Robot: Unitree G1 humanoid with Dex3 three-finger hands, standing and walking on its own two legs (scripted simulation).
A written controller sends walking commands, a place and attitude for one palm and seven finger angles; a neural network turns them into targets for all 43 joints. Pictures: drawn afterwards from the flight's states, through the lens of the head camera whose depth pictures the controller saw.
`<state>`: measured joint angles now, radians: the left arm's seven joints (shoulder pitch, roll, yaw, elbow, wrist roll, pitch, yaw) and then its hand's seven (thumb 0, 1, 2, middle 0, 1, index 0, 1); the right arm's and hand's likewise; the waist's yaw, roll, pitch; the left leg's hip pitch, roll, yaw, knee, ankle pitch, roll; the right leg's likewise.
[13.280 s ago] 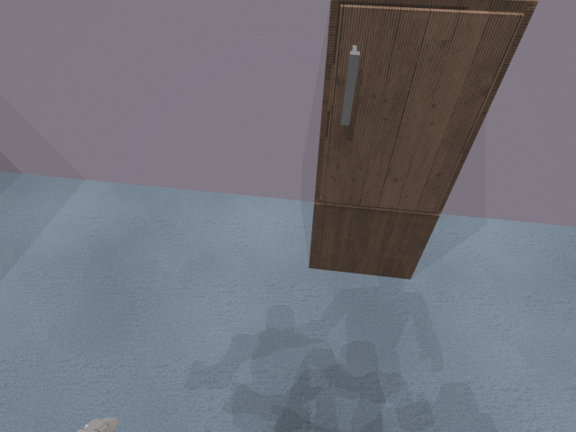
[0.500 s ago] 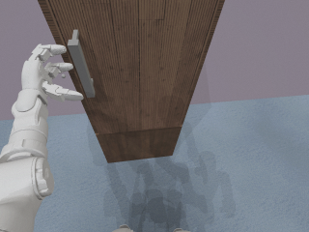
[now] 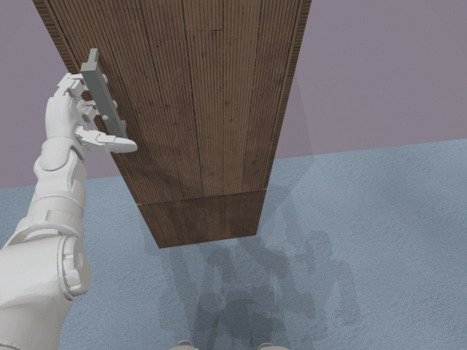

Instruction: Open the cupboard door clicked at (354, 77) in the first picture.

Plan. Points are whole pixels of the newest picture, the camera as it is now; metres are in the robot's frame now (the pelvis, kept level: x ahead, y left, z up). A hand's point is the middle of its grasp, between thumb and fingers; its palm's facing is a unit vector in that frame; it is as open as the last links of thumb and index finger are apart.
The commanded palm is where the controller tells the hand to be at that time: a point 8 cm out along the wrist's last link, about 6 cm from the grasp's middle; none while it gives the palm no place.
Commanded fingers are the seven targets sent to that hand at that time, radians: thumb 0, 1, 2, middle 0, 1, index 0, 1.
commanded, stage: slide the fingers in behind the handle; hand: left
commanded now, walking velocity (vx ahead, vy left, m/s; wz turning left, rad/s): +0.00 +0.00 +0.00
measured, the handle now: (109, 102) +0.53 +0.20 +0.11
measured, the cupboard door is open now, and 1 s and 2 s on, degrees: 0 0 0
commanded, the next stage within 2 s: close the thumb around the handle in 0.96 s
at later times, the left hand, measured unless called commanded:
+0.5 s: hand (116, 114) +0.49 +0.18 +0.12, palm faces +0.10 -1.00 +0.00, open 13.9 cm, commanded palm +0.46 +0.22 +0.11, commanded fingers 0.00 -0.50 0.30 -0.30 -1.20 -0.30 -1.20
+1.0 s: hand (120, 116) +0.49 +0.17 +0.12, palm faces +0.09 -1.00 +0.00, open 13.9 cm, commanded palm +0.46 +0.22 +0.11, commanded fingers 0.00 -0.50 0.30 -0.30 -1.20 -0.30 -1.20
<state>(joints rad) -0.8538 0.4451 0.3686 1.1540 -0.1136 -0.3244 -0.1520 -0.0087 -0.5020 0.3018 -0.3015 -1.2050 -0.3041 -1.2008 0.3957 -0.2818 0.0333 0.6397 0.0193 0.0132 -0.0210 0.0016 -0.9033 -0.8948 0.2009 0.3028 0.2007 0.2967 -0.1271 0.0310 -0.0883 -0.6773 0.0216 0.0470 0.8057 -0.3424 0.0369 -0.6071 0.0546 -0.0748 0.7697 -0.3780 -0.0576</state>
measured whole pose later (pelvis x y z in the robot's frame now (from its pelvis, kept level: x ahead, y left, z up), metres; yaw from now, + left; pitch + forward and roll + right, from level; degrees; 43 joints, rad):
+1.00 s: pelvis +0.01 +0.01 +0.00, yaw +1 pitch +13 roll -2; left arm -0.87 0.36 0.30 1.14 -0.10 -0.34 -0.07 -0.01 -0.50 0.30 -0.32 -1.22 -0.32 -1.21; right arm 0.39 -0.27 0.02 0.66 0.01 0.02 0.00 0.00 -0.90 -0.89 0.20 0.30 0.20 0.30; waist -0.12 0.03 -0.09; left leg -0.68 0.01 0.04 0.82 -0.36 0.05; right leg -0.61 0.04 -0.08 0.77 -0.40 -0.05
